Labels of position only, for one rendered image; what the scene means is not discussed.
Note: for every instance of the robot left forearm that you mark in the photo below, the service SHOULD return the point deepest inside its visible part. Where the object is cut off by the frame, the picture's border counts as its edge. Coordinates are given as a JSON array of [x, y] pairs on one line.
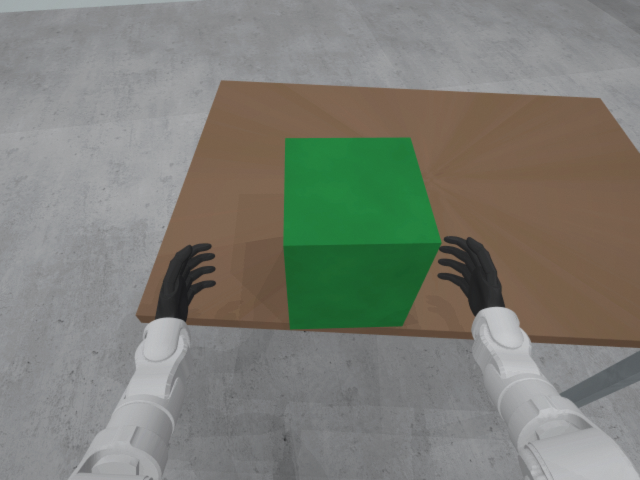
[[136, 438]]

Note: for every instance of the robot right upper arm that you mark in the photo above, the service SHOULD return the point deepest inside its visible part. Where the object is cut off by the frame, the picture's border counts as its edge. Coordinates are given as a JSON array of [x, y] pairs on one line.
[[581, 455]]

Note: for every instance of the table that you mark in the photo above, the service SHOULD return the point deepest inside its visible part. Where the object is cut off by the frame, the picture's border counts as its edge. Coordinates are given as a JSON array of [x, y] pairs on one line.
[[550, 185]]

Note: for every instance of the robot left hand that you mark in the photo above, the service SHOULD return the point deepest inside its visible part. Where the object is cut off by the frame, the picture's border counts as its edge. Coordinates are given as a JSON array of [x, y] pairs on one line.
[[177, 292]]

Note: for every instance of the carton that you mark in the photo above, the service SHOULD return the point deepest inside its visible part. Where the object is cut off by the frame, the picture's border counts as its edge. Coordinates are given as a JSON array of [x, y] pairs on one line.
[[359, 231]]

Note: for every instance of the robot right forearm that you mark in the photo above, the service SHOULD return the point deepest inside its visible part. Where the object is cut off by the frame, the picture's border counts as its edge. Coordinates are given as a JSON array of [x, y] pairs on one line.
[[528, 403]]

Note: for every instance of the robot right hand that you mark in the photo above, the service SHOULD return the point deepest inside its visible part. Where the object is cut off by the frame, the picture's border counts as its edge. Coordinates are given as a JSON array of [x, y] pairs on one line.
[[480, 283]]

